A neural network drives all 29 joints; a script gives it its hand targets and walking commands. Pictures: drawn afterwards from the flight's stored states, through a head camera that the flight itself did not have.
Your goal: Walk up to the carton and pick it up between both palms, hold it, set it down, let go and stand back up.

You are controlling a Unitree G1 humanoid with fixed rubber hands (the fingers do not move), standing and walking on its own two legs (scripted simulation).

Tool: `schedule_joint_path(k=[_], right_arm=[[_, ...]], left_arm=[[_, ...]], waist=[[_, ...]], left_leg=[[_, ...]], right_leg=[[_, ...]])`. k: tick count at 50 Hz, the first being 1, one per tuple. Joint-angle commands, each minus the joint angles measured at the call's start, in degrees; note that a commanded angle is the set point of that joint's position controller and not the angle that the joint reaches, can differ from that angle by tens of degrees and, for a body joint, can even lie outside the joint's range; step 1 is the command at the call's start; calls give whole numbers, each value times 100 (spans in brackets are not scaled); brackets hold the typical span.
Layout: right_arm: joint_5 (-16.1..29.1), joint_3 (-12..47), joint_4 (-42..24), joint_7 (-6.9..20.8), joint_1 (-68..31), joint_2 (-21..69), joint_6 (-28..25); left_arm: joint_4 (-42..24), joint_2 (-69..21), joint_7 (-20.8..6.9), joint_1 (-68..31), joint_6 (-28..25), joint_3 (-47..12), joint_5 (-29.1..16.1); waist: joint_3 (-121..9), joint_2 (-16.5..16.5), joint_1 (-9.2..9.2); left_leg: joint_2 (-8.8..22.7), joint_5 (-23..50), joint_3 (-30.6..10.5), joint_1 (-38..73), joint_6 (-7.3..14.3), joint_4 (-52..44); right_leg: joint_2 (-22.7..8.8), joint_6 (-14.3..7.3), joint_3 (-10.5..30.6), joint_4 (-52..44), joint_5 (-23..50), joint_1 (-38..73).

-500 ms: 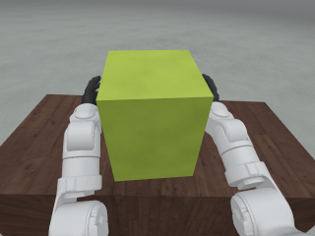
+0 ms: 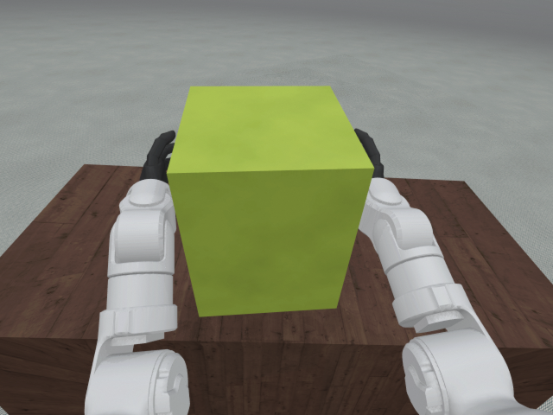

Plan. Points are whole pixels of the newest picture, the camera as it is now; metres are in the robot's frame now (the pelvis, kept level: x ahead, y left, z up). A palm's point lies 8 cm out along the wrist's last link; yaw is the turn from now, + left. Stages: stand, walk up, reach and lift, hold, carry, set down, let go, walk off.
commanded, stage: hold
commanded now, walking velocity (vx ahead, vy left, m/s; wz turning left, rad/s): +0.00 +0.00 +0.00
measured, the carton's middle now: (265, 200) +0.37 +0.01 +0.20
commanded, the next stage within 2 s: none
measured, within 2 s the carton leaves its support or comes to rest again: neither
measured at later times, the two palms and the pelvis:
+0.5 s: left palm (157, 183) +0.36 +0.16 +0.23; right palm (369, 181) +0.37 -0.13 +0.23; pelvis +0.00 +0.00 +0.00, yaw +0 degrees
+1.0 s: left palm (159, 184) +0.37 +0.15 +0.22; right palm (369, 182) +0.37 -0.14 +0.23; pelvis +0.00 +0.00 +0.00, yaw +0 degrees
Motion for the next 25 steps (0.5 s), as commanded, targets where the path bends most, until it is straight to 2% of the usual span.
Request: schedule_joint_path(k=[1, 9, 25], right_arm=[[633, 1972, -1916, 581, -4741, 3683, -300], [558, 1819, -1689, 620, -4817, 3601, -325], [611, 1873, -1685, 611, -4867, 3706, -346]], left_arm=[[-739, -3526, -765, -4471, -440, -2935, -997], [-475, -3537, -771, -4418, -402, -2791, -904], [-402, -3509, -727, -4488, -477, -2742, -945]], waist=[[-2193, 554, -62], [-2006, 538, -36], [-2171, 479, -6]], left_leg=[[-293, 1544, -62, 686, -156, -105], [-268, 1288, -40, 640, -133, -202], [-301, 1333, -42, 633, -98, -146]], right_leg=[[212, 436, 184, -161, 1264, 209], [205, 411, 161, -243, 855, 100], [191, 456, 200, -199, 1085, 145]])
